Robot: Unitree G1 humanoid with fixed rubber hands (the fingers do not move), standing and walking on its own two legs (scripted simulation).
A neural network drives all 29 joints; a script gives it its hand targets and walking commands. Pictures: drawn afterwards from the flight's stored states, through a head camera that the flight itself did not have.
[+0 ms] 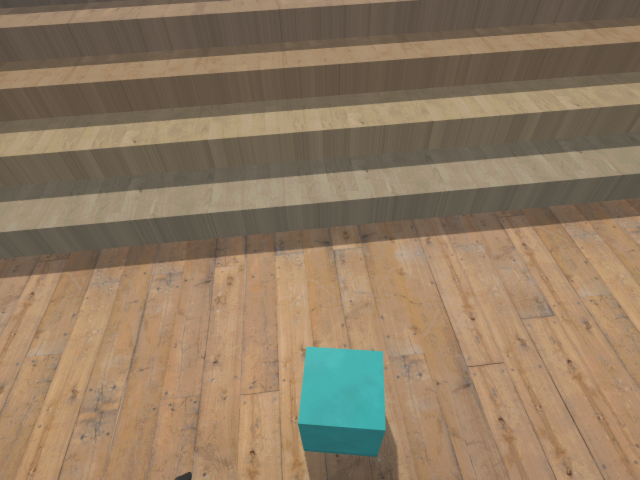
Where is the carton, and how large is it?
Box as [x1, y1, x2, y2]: [298, 347, 385, 456]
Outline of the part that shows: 306,347 298,418 298,426 304,450 376,456 385,430 382,351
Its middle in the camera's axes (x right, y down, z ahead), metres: +0.07 +0.47 +1.08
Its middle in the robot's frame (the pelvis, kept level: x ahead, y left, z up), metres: +0.44 -0.01 -0.64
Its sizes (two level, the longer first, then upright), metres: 0.210 0.200 0.250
